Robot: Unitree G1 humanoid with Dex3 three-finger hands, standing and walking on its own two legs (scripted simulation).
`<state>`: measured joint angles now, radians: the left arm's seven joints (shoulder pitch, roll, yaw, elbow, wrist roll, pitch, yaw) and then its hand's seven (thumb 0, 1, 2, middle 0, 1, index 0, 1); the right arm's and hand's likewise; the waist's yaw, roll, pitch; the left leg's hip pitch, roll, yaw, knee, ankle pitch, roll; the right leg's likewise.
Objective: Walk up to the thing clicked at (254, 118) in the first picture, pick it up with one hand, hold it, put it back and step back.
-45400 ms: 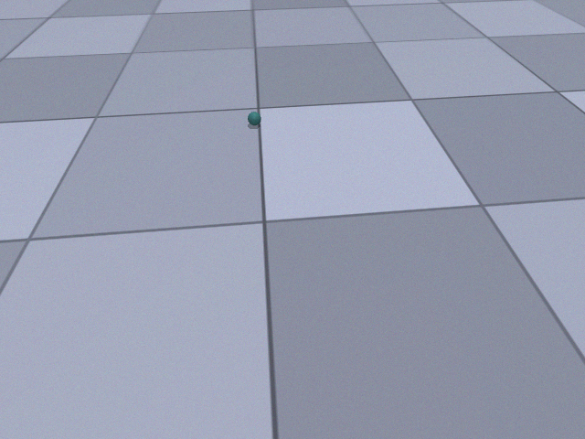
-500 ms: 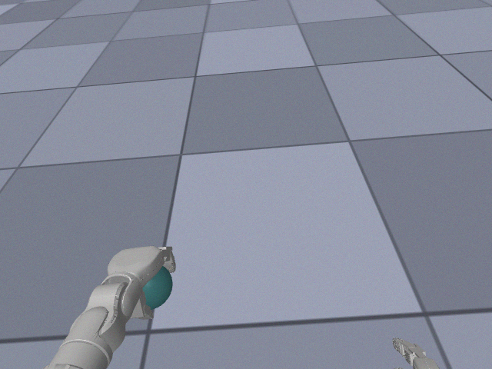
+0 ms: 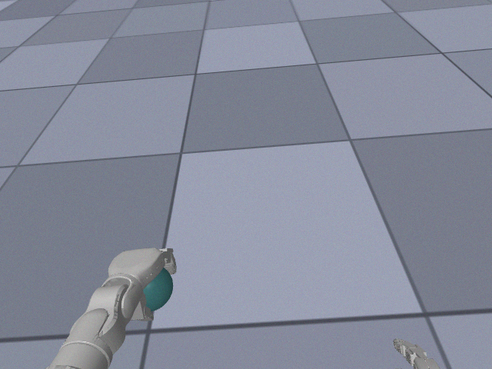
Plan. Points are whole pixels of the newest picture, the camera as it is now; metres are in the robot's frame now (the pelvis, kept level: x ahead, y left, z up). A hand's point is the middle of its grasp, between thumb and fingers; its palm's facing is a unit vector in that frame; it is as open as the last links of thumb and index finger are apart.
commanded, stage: crouch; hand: left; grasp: from above
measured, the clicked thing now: (149, 287) +0.30 +0.22 -0.06
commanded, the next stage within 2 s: none
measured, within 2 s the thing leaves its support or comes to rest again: neither
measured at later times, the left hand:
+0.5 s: hand (153, 308) +0.30 +0.24 -0.14, palm faces -0.45 +0.00 -0.89, open 10.7 cm
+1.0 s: hand (177, 322) +0.35 +0.26 -0.39, palm faces -0.46 +0.00 -0.89, open 10.6 cm
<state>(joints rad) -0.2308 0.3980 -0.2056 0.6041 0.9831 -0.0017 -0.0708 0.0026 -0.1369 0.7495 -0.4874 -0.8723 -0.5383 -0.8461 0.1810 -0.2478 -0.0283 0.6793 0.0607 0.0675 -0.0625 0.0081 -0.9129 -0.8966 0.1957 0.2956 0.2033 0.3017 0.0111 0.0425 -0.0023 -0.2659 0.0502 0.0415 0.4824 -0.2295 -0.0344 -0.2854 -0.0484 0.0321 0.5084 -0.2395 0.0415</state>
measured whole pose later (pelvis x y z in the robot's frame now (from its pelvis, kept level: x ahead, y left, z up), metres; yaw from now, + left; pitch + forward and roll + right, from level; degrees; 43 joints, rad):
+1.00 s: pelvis -0.07 +0.01 -0.25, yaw +0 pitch +34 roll -4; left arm -0.71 0.50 0.00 1.21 1.18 -0.08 0.34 0.01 -0.11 0.71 -0.44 -0.93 -0.52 -0.89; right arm 0.21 -0.22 -0.06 0.75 -0.06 -0.02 0.01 0.00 -0.90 -0.89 0.20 0.30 0.21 0.30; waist -0.15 0.05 -0.18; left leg -1.76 0.05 -0.07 1.78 -0.61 -0.02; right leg -1.71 -0.03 0.03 1.73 -0.60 0.07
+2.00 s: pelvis -0.08 +0.02 -0.42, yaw -4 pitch +34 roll -8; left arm -0.95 0.71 0.10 1.43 1.28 -0.21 0.37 0.01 -0.12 0.69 -0.48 -0.90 -0.55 -0.86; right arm 0.16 -0.26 0.02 0.76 -0.14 -0.05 0.13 0.00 -0.91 -0.90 0.20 0.30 0.21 0.30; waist -0.23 0.00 -0.07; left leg -2.28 0.01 -0.16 2.34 -0.66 -0.03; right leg -2.20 0.01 0.02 2.26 -0.66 0.07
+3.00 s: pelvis -0.07 +0.02 -0.47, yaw -8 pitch +32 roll -11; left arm -1.00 0.87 0.19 1.63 1.34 -0.25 0.51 0.01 -0.13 0.65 -0.53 -0.86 -0.60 -0.81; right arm 0.12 -0.27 0.13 0.75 -0.24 -0.11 0.19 0.00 -0.91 -0.89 0.20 0.30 0.21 0.30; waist -0.30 -0.06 0.04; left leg -2.38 0.00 -0.23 2.53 -0.72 -0.04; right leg -2.28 0.04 -0.01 2.40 -0.70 0.08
